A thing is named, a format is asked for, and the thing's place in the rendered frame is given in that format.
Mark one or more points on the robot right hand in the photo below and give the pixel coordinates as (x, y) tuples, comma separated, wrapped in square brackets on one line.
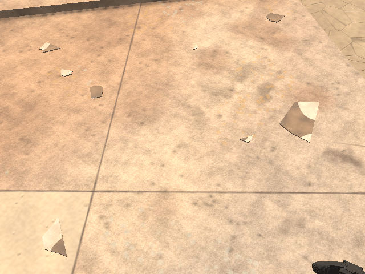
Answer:
[(334, 267)]

